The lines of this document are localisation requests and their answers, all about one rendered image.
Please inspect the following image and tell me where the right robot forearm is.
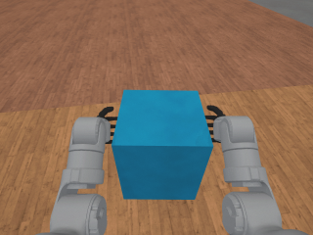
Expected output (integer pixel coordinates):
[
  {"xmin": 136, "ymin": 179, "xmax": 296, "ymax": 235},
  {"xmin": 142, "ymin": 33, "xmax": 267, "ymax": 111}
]
[{"xmin": 213, "ymin": 116, "xmax": 282, "ymax": 224}]

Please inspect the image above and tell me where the left robot upper arm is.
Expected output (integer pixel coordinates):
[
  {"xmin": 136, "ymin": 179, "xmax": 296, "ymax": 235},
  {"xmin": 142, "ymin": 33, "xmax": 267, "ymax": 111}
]
[{"xmin": 35, "ymin": 193, "xmax": 108, "ymax": 235}]

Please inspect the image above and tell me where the robot left hand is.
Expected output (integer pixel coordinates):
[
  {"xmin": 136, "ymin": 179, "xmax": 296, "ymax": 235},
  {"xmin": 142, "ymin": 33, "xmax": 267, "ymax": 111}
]
[{"xmin": 97, "ymin": 107, "xmax": 117, "ymax": 144}]

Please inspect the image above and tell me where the carton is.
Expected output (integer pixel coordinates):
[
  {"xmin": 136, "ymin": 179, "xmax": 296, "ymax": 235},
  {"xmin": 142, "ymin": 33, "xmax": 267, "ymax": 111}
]
[{"xmin": 112, "ymin": 89, "xmax": 213, "ymax": 200}]

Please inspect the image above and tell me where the right robot upper arm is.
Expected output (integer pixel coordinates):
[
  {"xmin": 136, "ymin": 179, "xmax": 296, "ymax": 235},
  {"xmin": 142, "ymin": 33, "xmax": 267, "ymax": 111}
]
[{"xmin": 222, "ymin": 191, "xmax": 309, "ymax": 235}]

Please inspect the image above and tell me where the left robot forearm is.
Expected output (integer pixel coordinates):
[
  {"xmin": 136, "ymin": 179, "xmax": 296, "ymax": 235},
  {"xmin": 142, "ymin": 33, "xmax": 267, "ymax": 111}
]
[{"xmin": 50, "ymin": 117, "xmax": 111, "ymax": 231}]

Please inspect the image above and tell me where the robot right hand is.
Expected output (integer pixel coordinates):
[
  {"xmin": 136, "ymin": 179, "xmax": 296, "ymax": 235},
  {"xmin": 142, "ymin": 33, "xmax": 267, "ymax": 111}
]
[{"xmin": 205, "ymin": 105, "xmax": 225, "ymax": 143}]

